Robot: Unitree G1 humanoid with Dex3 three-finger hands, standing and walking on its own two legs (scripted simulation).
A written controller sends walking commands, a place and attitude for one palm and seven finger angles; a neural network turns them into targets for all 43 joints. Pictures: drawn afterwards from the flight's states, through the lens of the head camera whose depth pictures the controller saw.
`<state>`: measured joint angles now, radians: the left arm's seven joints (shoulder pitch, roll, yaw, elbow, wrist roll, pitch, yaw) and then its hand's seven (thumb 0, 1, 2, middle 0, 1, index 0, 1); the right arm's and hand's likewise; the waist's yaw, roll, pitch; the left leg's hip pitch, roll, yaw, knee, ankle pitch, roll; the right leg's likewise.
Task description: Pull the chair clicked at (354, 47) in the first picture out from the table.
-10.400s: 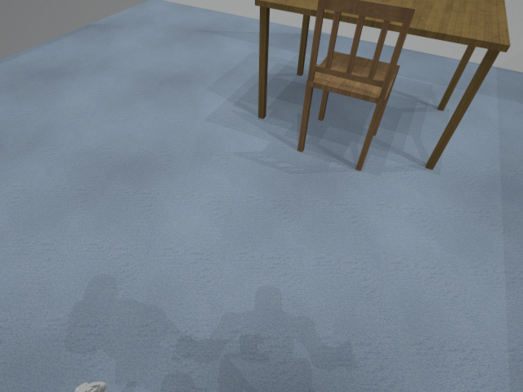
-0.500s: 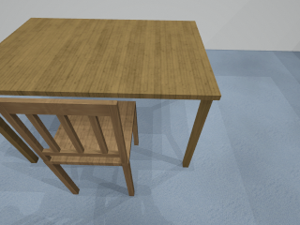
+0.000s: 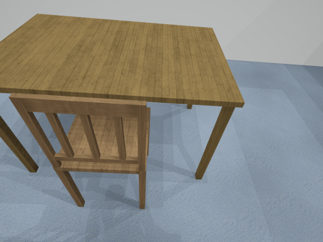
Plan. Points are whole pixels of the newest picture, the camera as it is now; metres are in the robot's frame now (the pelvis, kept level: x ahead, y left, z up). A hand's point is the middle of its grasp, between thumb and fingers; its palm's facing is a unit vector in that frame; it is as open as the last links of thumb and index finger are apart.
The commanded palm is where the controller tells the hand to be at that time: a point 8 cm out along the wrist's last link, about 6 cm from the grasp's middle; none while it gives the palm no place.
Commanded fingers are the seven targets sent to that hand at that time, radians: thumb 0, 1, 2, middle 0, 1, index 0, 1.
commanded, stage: look again from close up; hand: left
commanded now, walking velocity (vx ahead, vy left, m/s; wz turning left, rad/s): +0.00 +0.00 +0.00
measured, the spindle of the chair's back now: (91, 137) +0.47 +0.28 -0.09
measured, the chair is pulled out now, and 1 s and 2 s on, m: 0.00 0.00 0.00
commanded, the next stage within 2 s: none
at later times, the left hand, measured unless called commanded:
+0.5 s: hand out of the picture -0.08 +0.16 -0.17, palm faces +0.03 -0.99 -0.15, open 7.4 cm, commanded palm none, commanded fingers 0.00 0.90 0.90 -0.20 -0.30 -0.20 -0.30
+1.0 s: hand out of the picture -0.05 +0.13 -0.18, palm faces +0.03 -0.99 -0.12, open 7.4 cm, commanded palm none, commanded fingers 0.00 0.90 0.90 -0.20 -0.30 -0.20 -0.30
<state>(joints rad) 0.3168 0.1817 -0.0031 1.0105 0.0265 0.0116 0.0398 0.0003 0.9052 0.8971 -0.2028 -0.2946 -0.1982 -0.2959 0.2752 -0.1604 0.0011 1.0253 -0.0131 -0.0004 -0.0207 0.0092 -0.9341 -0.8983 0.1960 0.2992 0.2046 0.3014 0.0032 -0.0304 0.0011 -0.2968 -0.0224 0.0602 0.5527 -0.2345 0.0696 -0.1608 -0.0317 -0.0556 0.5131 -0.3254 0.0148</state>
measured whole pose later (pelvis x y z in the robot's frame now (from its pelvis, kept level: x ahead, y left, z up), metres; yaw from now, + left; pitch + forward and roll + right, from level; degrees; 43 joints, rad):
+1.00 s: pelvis -0.01 -0.01 +0.01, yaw +0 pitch -1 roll -1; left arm 0.39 0.12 -0.02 1.08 0.02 -0.01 0.04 0.00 0.90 0.90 -0.20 -0.29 -0.20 -0.30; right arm 0.32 -0.11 0.01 1.13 0.00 -0.01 -0.01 0.01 -0.91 -0.90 0.20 0.30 0.20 0.30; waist 0.00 -0.03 0.00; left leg -0.30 -0.01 0.06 0.47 -0.17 0.05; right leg -0.18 -0.02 -0.06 0.47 -0.28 0.01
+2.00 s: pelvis +0.00 -0.01 +0.01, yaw -1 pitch -1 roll +0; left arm 0.39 0.12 -0.01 1.10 0.02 -0.01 0.04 0.00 0.90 0.90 -0.20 -0.29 -0.20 -0.30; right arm 0.31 -0.13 0.01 1.14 0.00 -0.01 -0.02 0.01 -0.91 -0.90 0.19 0.30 0.20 0.30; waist 0.01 -0.02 0.00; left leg -0.24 -0.03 0.07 0.41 -0.16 0.05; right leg -0.13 -0.03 -0.04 0.43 -0.28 0.01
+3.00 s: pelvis +0.01 -0.03 +0.01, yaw -1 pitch -1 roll +0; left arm 0.39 0.11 -0.01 1.11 0.02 -0.02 0.04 0.00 0.90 0.90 -0.20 -0.29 -0.20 -0.30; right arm 0.31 -0.12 0.01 1.15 0.00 -0.01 -0.03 0.01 -0.91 -0.90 0.19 0.30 0.20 0.30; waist 0.01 -0.01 0.01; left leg -0.23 0.00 0.06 0.42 -0.17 0.02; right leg -0.12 -0.01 -0.05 0.43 -0.29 -0.01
